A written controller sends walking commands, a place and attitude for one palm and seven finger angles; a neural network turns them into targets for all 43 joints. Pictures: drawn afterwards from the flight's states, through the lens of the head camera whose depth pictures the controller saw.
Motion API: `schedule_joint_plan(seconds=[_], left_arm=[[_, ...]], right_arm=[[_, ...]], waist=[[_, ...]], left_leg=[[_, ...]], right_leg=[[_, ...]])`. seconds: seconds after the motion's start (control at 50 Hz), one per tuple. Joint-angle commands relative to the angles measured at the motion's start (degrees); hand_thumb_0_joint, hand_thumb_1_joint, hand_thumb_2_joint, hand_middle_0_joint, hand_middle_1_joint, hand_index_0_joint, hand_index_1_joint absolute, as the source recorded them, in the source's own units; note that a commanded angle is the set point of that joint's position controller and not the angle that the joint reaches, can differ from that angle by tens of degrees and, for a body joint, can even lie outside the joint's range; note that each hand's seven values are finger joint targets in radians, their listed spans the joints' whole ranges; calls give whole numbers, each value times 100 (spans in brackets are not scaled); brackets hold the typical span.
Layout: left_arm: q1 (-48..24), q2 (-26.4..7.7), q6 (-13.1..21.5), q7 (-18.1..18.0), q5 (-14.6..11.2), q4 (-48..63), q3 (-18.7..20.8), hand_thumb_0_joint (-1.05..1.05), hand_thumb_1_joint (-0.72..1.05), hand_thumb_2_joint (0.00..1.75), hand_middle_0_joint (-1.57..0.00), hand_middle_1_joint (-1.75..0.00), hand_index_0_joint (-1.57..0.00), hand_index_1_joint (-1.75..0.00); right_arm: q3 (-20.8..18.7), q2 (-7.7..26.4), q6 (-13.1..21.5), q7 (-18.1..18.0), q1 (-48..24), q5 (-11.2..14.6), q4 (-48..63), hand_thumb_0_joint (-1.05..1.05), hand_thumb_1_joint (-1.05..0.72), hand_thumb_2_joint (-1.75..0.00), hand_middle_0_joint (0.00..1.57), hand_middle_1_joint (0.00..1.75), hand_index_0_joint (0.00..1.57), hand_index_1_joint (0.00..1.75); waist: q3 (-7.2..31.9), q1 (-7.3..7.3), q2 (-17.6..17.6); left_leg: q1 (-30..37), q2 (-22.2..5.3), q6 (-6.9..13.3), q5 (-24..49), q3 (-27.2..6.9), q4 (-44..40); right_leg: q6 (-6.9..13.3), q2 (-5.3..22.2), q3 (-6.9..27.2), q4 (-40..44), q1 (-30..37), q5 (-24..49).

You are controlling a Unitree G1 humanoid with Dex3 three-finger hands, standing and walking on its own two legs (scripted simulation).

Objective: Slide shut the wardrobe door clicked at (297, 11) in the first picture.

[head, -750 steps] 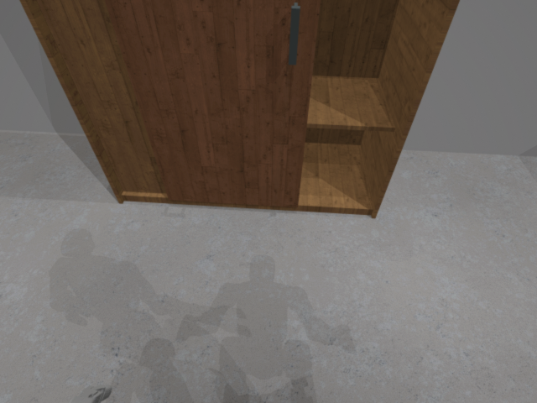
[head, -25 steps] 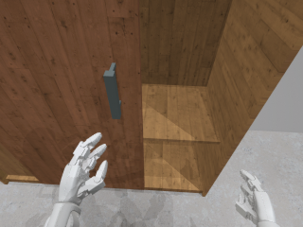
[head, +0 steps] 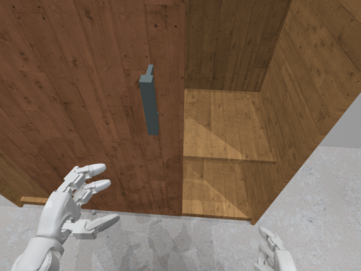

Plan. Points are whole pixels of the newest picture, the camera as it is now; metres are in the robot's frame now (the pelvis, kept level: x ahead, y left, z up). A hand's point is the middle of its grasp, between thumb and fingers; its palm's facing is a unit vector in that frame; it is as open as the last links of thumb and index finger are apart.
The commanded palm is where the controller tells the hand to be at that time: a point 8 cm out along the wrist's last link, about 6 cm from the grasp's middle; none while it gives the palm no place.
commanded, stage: raise the hand with hooked fingers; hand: left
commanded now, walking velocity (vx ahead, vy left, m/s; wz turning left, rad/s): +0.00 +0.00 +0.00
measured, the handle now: (152, 101) +0.45 +0.09 +0.14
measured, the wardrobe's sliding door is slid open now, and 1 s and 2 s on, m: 0.37 0.37 0.37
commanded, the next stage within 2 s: move the hooked fingers beside the handle in 1.24 s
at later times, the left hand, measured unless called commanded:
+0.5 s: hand (38, 173) +0.26 +0.27 +0.14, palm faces +0.08 -0.99 -0.08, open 13.7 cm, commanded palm +0.23 +0.31 +0.14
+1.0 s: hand (41, 155) +0.29 +0.26 +0.16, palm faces +0.02 -1.00 -0.07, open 13.9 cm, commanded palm +0.25 +0.31 +0.16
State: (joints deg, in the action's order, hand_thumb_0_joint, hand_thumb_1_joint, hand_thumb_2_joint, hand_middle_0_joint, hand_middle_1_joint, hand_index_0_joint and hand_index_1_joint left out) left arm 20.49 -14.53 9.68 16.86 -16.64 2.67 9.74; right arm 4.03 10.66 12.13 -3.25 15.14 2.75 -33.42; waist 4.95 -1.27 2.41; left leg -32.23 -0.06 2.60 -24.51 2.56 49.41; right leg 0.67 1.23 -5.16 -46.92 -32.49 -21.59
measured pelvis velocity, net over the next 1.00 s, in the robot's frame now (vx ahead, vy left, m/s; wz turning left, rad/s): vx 0.02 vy -0.01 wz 0.01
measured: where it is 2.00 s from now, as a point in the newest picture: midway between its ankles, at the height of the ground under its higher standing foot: outside the picture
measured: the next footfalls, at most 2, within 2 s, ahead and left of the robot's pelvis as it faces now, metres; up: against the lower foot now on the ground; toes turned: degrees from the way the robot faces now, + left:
none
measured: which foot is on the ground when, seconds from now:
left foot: down 0.00-1.00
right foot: down 0.00-1.00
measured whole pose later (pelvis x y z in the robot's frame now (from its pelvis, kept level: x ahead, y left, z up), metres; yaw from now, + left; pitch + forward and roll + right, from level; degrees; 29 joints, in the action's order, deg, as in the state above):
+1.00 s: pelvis +0.02 -0.01 +0.03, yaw +1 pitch +1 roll -1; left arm -1.1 -24.6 2.7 29.1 -19.3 -15.2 25.8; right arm 3.3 17.4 15.1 -4.6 14.6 3.0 -37.5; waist 1.6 0.5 3.1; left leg -15.3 0.1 1.9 -17.7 2.0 32.0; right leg 1.2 0.3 -5.6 -29.7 -15.5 -15.2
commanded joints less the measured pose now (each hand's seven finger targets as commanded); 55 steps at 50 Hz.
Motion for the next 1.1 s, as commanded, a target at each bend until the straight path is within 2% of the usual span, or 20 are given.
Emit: schedule_joint_plan(seconds=[0.0, 0.06, 0.1, 0.2, 0.28, 0.32, 0.42, 0.48, 0.54, 0.58, 0.68, 0.72, 0.76, 0.8, 0.84, 0.92, 0.96, 0.98, 1.04, 1.08], left_arm=[[-262, -848, 818, -609, -172, 1798, 980, 0, -13, 46, -27, -96, -27, -96], [-640, -809, 1067, -467, 42, 1375, 638, 0, -20, 43, -28, -100, -28, -100], [-915, -875, 1017, -182, 33, 1043, 543, 0, -24, 41, -28, -103, -28, -103], [-1272, -1490, 691, 313, -234, 962, 1106, 0, -36, 36, -29, -111, -29, -111], [-1530, -1959, 603, 211, -414, 846, 1757, 0, -45, 32, -30, -117, -30, -117], [-1811, -1786, 558, 221, -474, 693, 1663, 0, -50, 30, -30, -120, -30, -120], [-2354, -1777, 98, 552, -386, 82, 1449, 0, -50, 30, -30, -120, -30, -120], [-2658, -2020, -167, 772, -347, -132, 1568, 0, -50, 30, -30, -120, -30, -120], [-3113, -2375, -186, 883, -400, 20, 1896, 0, -50, 30, -30, -120, -30, -120], [-3320, -2661, -102, 883, -439, 56, 2179, 0, -50, 30, -30, -120, -30, -120], [-3749, -2738, -132, 997, -471, -496, 2256, 0, -50, 30, -30, -120, -30, -120], [-3917, -2724, -276, 1114, -455, -837, 2153, 0, -50, 30, -30, -120, -30, -120], [-3641, -2418, -467, 1288, -440, -1272, 1860, 0, -50, 30, -30, -120, -30, -120], [-3465, -2299, -571, 1392, -431, -1346, 1736, 0, -50, 30, -30, -120, -30, -120], [-3470, -2533, -564, 1398, -450, -1065, 1950, 0, -50, 30, -30, -120, -30, -120], [-3647, -3019, -199, 1135, -504, -245, 2506, 0, -50, 30, -30, -120, -30, -120], [-3690, -3049, -29, 978, -514, -108, 2624, 0, -50, 30, -30, -120, -30, -120], [-3668, -3125, 11, 881, -475, -206, 2694, 0, -50, 30, -30, -120, -30, -120], [-3663, -2713, -49, 865, -409, -611, 2324, 0, -50, 30, -30, -120, -30, -120], [-3579, -2607, -195, 958, -364, -890, 2173, 0, -50, 30, -30, -120, -30, -120]], right_arm=[[-482, 844, 495, -71, -715, -57, 941, 0, -90, -90, 20, 30, 20, 30], [-484, 1016, 621, -25, -505, -79, 766, 0, -90, -90, 20, 30, 20, 30], [-507, 1154, 680, -61, -492, -25, 720, 0, -90, -90, 20, 30, 20, 30], [-524, 1270, 846, -207, -530, 47, 694, 0, -90, -90, 20, 30, 20, 30], [-459, 1270, 875, -229, -550, -8, 573, 0, -90, -90, 20, 30, 20, 30], [-417, 1235, 865, -212, -604, 6, 536, 0, -90, -90, 20, 30, 20, 30], [-397, 1303, 817, -218, -599, 56, 507, 0, -90, -90, 20, 30, 20, 30], [-373, 1345, 777, -254, -606, 51, 519, 0, -90, -90, 20, 30, 20, 30], [-354, 1332, 744, -275, -644, 41, 526, 0, -90, -90, 20, 30, 20, 30], [-326, 1321, 729, -291, -674, 10, 475, 0, -90, -90, 20, 30, 20, 30], [-282, 1306, 669, -304, -657, 10, 348, 0, -90, -90, 20, 30, 20, 30], [-286, 1330, 629, -316, -640, 40, 339, 0, -90, -90, 20, 30, 20, 30], [-298, 1367, 597, -300, -629, 66, 381, 0, -90, -90, 20, 30, 20, 30], [-322, 1375, 583, -254, -634, 88, 416, 0, -90, -90, 20, 30, 20, 30], [-354, 1388, 601, -220, -668, 68, 496, 0, -90, -90, 20, 30, 20, 30], [-366, 1339, 680, -185, -687, 7, 534, 0, -90, -90, 20, 30, 20, 30], [-359, 1308, 715, -200, -675, -13, 510, 0, -90, -90, 20, 30, 20, 30], [-341, 1311, 702, -207, -647, -34, 436, 0, -90, -90, 20, 30, 20, 30], [-352, 1312, 701, -245, -633, 6, 366, 0, -90, -90, 20, 30, 20, 30], [-367, 1342, 674, -264, -597, 15, 339, 0, -90, -90, 20, 30, 20, 30]], waist=[[711, 316, 6], [399, 57, 305], [308, -43, 72], [1059, 125, 156], [887, 259, 201], [554, 221, 306], [307, 162, 381], [407, 178, 217], [690, 192, 66], [828, 242, 243], [595, 227, 449], [441, 191, 353], [249, 168, 110], [321, 189, 79], [612, 247, 24], [1075, 338, 187], [1074, 345, 324], [898, 340, 282], [411, 235, 471], [323, 201, 231]], left_leg=[[506, -101, -241, 1675, -565, -1178], [620, -126, -226, 1410, -603, -1188], [564, -107, -171, 1077, -616, -1216], [1114, -80, -125, 1322, -679, -1393], [1314, -96, -160, 1782, -702, -1560], [1357, -102, -195, 1839, -692, -1683], [1536, -98, -171, 1918, -665, -1851], [1652, -90, -136, 1946, -677, -1918], [1857, -73, -107, 2024, -680, -1974], [2008, -55, -113, 2147, -651, -1994], [2114, -52, -132, 2231, -632, -2135], [2030, -44, -123, 2053, -643, -2222], [1863, -36, -102, 1934, -631, -2243], [1871, -31, -75, 1971, -583, -2190], [1968, -18, -65, 2105, -591, -2163], [2207, -7, -63, 2345, -549, -2139], [2261, -13, -81, 2356, -530, -2183], [2175, -32, -80, 2254, -504, -2200], [2062, -24, -78, 1960, -488, -2310], [1986, -31, -44, 1858, -437, -2264]], right_leg=[[77, -182, -36, 699, 842, 991], [75, -180, -29, 770, 520, 741], [60, -177, 31, 922, 548, 533], [46, -139, 88, 1171, 1193, 827], [70, -177, 28, 1292, 1428, 1240], [90, -186, -15, 1358, 1419, 1325], [95, -189, 29, 1577, 1502, 1495], [93, -204, 57, 1689, 1638, 1546], [83, -210, 73, 1783, 1833, 1652], [94, -221, 104, 1840, 1959, 1729], [119, -220, 110, 1995, 1985, 1830], [115, -208, 107, 2054, 1935, 1713], [102, -188, 104, 2062, 1850, 1651], [98, -168, 133, 2049, 1857, 1722], [98, -151, 148, 2014, 1984, 1833], [93, -169, 176, 2004, 2221, 2002], [93, -174, 180, 2025, 2247, 1980], [88, -187, 174, 2068, 2223, 1869], [90, -165, 177, 2155, 2009, 1672], [66, -147, 225, 2191, 1978, 1666]])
